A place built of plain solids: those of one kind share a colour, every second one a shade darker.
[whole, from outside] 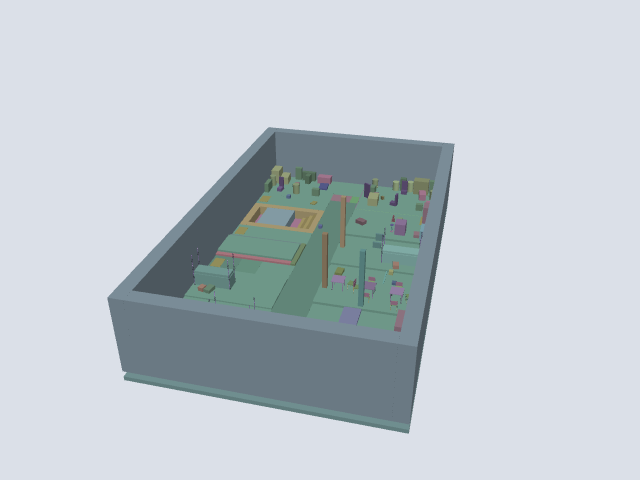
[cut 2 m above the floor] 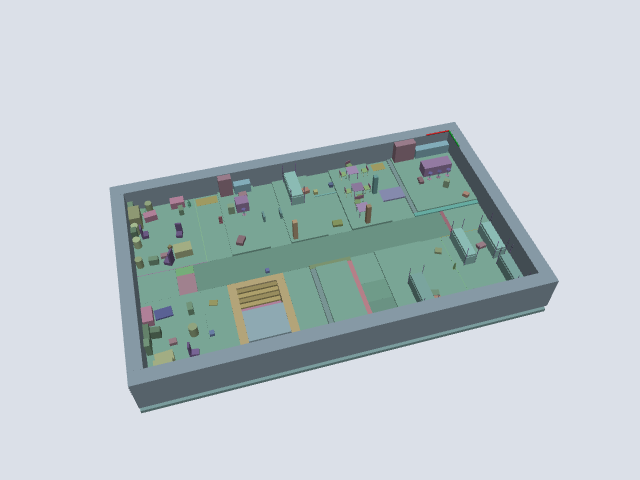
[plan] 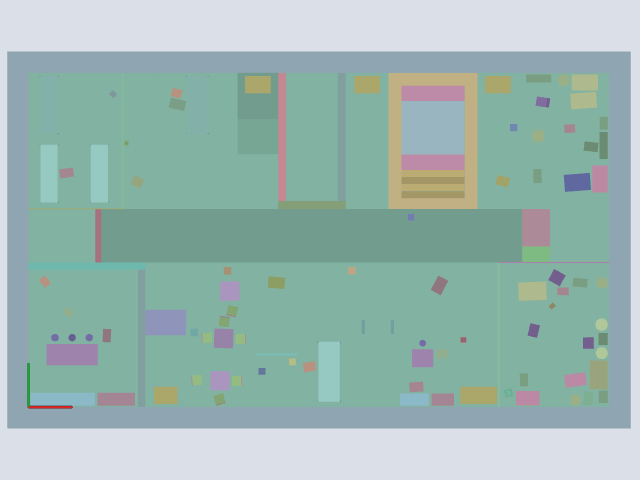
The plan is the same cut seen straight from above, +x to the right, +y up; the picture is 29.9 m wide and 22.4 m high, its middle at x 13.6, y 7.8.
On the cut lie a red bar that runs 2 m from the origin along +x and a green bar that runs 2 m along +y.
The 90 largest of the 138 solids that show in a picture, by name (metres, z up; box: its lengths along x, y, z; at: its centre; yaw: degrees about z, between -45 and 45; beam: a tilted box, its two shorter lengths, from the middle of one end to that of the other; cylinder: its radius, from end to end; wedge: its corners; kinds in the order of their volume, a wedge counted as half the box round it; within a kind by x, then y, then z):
{
 "wall_1": {"box": [1.0, 15.6, 5.5], "at": [-0.5, 7.8, 1.75]},
 "wall_2": {"box": [29.1, 1.0, 5.5], "at": [13.55, -0.5, 1.75]},
 "wall_3": {"box": [29.1, 1.0, 5.5], "at": [13.55, 16.1, 1.75]},
 "wall_4": {"box": [1.0, 15.6, 5.5], "at": [27.6, 7.8, 1.75]},
 "floor_1": {"box": [3.11, 2.5, 1.0], "at": [1.55, 8.0, -0.5]},
 "floor_2": {"box": [4.4, 6.35, 1.0], "at": [2.2, 12.43, -0.5]},
 "floor_3": {"box": [5.11, 6.41, 1.2], "at": [2.56, 3.21, -0.4]},
 "floor_4": {"box": [1.6, 6.35, 1.0], "at": [5.2, 12.43, -0.5]},
 "floor_5": {"box": [1.9, 6.75, 1.0], "at": [6.4, 3.38, -0.5]},
 "floor_6": {"box": [3.75, 6.35, 1.1], "at": [7.88, 12.43, -0.45]},
 "floor_7": {"box": [3.3, 6.75, 1.18], "at": [9.0, 3.38, -0.41]},
 "floor_8": {"box": [1.9, 2.55, 1.0], "at": [10.7, 10.53, -0.5]},
 "floor_9": {"box": [1.9, 2.16, 1.0], "at": [10.7, 14.52, -0.5]},
 "floor_10": {"box": [1.9, 6.75, 1.0], "at": [11.6, 3.38, -0.5]},
 "floor_11": {"box": [19.65, 2.5, 1.0], "at": [13.21, 8.0, -0.5]},
 "floor_12": {"box": [2.41, 5.98, 1.3], "at": [13.22, 12.61, -0.35]},
 "floor_13": {"box": [2.95, 6.75, 1.15], "at": [14.03, 3.38, -0.42]},
 "floor_14": {"box": [2.0, 6.35, 1.0], "at": [15.8, 12.43, -0.5]},
 "floor_15": {"box": [1.6, 6.75, 1.0], "at": [16.3, 3.38, -0.5]},
 "floor_16": {"box": [2.95, 6.75, 1.18], "at": [18.57, 3.38, -0.41]},
 "floor_17": {"box": [1.9, 6.75, 1.0], "at": [21.0, 3.38, -0.5]},
 "floor_18": {"box": [1.9, 6.35, 1.0], "at": [21.9, 12.43, -0.5]},
 "floor_19": {"box": [5.15, 6.75, 1.0], "at": [24.52, 3.38, -0.5]},
 "floor_20": {"box": [4.25, 6.35, 1.0], "at": [24.98, 12.43, -0.5]},
 "floor_21": {"box": [2.76, 2.5, 1.0], "at": [25.72, 8.0, -0.5]},
 "floor_base_1": {"box": [29.1, 17.6, 0.3], "at": [13.55, 7.8, -1.57]},
 "piece_1": {"box": [0.8, 2.7, 0.89], "at": [0.95, 10.89, 0.45]},
 "piece_2": {"box": [0.72, 2.62, 0.2], "at": [0.95, 10.89, 0.99]},
 "piece_3": {"box": [0.8, 2.7, 0.89], "at": [0.95, 14.1, 0.45]},
 "piece_4": {"box": [0.72, 2.62, 0.17], "at": [0.95, 14.1, 0.97]},
 "piece_5": {"box": [0.8, 2.7, 0.89], "at": [3.31, 10.89, 0.45]},
 "piece_6": {"box": [0.72, 2.62, 0.19], "at": [3.31, 10.89, 0.98]},
 "piece_7": {"box": [0.95, 2.7, 0.93], "at": [7.88, 14.1, 0.56]},
 "piece_8": {"box": [0.87, 2.62, 0.19], "at": [7.88, 14.1, 1.12]},
 "piece_9": {"box": [1.0, 2.8, 0.86], "at": [14.03, 1.66, 0.58]},
 "piece_10": {"box": [0.92, 2.72, 0.16], "at": [14.03, 1.66, 1.09]},
 "floor_rim_1": {"box": [0.6, 5.25, 1.0], "at": [17.1, 12.38, -0.5]},
 "floor_rim_2": {"box": [4.15, 0.5, 1.0], "at": [18.88, 9.5, -0.5]},
 "floor_rim_3": {"box": [4.15, 0.6, 1.0], "at": [18.88, 15.3, -0.5]},
 "floor_rim_4": {"box": [0.6, 5.25, 1.0], "at": [20.65, 12.38, -0.5]},
 "floor_bridgeW_1": {"box": [2.95, 2.5, 0.82], "at": [18.88, 13.04, -0.41]},
 "step_terE_tread_1": {"box": [0.34, 6.41, 1.1], "at": [5.28, 3.21, -0.45]},
 "step_terE_tread_2": {"box": [0.37, 5.98, 1.15], "at": [14.62, 12.61, -0.42]},
 "pallet_load_1": {"box": [1.31, 0.86, 0.7], "at": [23.52, 5.41, 0.35], "yaw": 2.0},
 "pallet_load_2": {"box": [1.21, 0.74, 0.71], "at": [25.9, 14.3, 0.35], "yaw": 4.2},
 "pallet_load_3": {"box": [1.23, 0.76, 1.28], "at": [25.96, 15.15, 0.64]},
 "pallet_load_4": {"box": [0.84, 1.35, 1.31], "at": [26.61, 1.51, 0.66]},
 "tall_1": {"box": [1.75, 0.61, 2.1], "at": [4.09, 0.36, 1.25]},
 "tall_2": {"box": [1.05, 0.58, 2.25], "at": [19.32, 0.35, 1.3]},
 "floor_pit_1": {"box": [2.95, 3.93, 0.3], "at": [18.88, 13.04, -0.93]},
 "island_1": {"box": [2.4, 1.0, 0.94], "at": [2.03, 2.45, 0.67]},
 "island_2": {"box": [1.0, 0.85, 0.96], "at": [18.39, 2.28, 0.66]},
 "step_terW_tread_1": {"box": [0.37, 5.98, 1.15], "at": [11.84, 12.61, -0.42]},
 "step_down_1": {"box": [2.95, 0.33, 0.84], "at": [18.88, 9.91, -0.58]},
 "step_down_2": {"box": [2.95, 0.33, 0.69], "at": [18.88, 10.24, -0.66]},
 "step_down_3": {"box": [2.95, 0.33, 0.54], "at": [18.88, 10.57, -0.73]},
 "step_down_4": {"box": [2.95, 0.33, 0.38], "at": [18.88, 10.9, -0.81]},
 "crate_stack_1": {"box": [0.38, 0.6, 0.58], "at": [23.12, 1.28, 0.29], "yaw": 1.7},
 "crate_stack_2": {"box": [0.39, 0.66, 0.67], "at": [23.75, 10.79, 0.34], "yaw": 1.2},
 "crate_stack_3": {"box": [1.18, 0.38, 0.85], "at": [23.81, 15.34, 0.42]},
 "crate_stack_4": {"box": [0.68, 0.41, 0.59], "at": [25.74, 5.81, 0.29], "yaw": -5.1},
 "crate_stack_5": {"box": [0.66, 0.44, 0.81], "at": [26.25, 12.15, 0.41], "yaw": -6.3},
 "crate_stack_6": {"box": [0.42, 0.58, 1.22], "at": [26.82, 0.48, 0.61]},
 "crate_stack_7": {"box": [0.43, 0.56, 1.2], "at": [26.82, 3.18, 0.6]},
 "crate_stack_8": {"box": [0.39, 1.27, 0.84], "at": [26.84, 12.21, 0.42]},
 "crate_stack_9": {"box": [0.37, 0.6, 1.19], "at": [26.84, 13.25, 0.59]},
 "counter_1": {"box": [3.0, 0.61, 0.88], "at": [1.59, 0.36, 0.64]},
 "counter_2": {"box": [1.34, 0.58, 0.9], "at": [18.0, 0.35, 0.63]},
 "floor_hatch_1": {"box": [1.3, 1.75, 1.0], "at": [23.69, 8.38, -0.5]},
 "floor_bed_cover_1": {"box": [1.9, 1.64, 0.7], "at": [10.7, 12.62, -0.35]},
 "step_terN_tread_1": {"box": [5.45, 0.34, 1.1], "at": [2.73, 6.58, -0.45]},
 "sack_pile_1": {"box": [1.1, 0.69, 0.64], "at": [23.3, 0.41, 0.32]},
 "sack_pile_2": {"box": [0.99, 0.6, 0.56], "at": [25.52, 1.27, 0.28], "yaw": 7.8},
 "sack_pile_3": {"box": [0.73, 1.26, 0.65], "at": [26.66, 10.65, 0.33]},
 "step_terS_tread_1": {"box": [3.15, 0.37, 1.15], "at": [13.22, 9.44, -0.42]},
 "barrel_1": {"cylinder": 0.3, "from": [23.8, 12.65, 0.0], "to": [23.8, 12.65, 0.88]},
 "barrel_2": {"cylinder": 0.28, "from": [24.97, 15.26, 0.0], "to": [24.97, 15.26, 0.94]},
 "barrel_3": {"cylinder": 0.27, "from": [25.52, 0.34, 0.0], "to": [25.52, 0.34, 0.83]},
 "barrel_4": {"cylinder": 0.29, "from": [26.74, 3.85, 0.0], "to": [26.74, 3.85, 0.81]},
 "barrel_5": {"cylinder": 0.28, "from": [26.75, 2.52, 0.0], "to": [26.75, 2.52, 0.93]},
 "barrel_6": {"cylinder": 0.27, "from": [26.77, 5.81, 0.0], "to": [26.77, 5.81, 0.82]},
 "column_a0a_1": {"box": [0.35, 0.35, 4.32], "at": [9.28, 6.37, 2.34]},
 "column_a0a_2": {"box": [0.35, 0.35, 4.35], "at": [15.08, 6.37, 2.33]},
 "floor_hatch_cover_1": {"box": [1.3, 0.75, 0.8], "at": [23.69, 7.12, -0.4]},
 "floor_gap_cover_1": {"box": [0.28, 2.5, 0.9], "at": [3.25, 8.0, -0.45]},
 "column_asb_1": {"box": [0.35, 0.35, 4.32], "at": [7.74, 3.48, 2.34]},
 "step_hump_1": {"box": [1.9, 1.2, 0.2], "at": [6.4, 3.95, 0.05]},
 "pallet_1": {"box": [1.22, 0.8, 0.19], "at": [25.61, 10.49, 0.04], "yaw": 4.4},
 "bin_1": {"box": [0.51, 0.43, 0.78], "at": [19.29, 2.48, 0.57], "yaw": -3.5},
 "crate_1": {"box": [0.53, 0.76, 0.31], "at": [19.18, 5.68, 0.34], "yaw": -27.8}
}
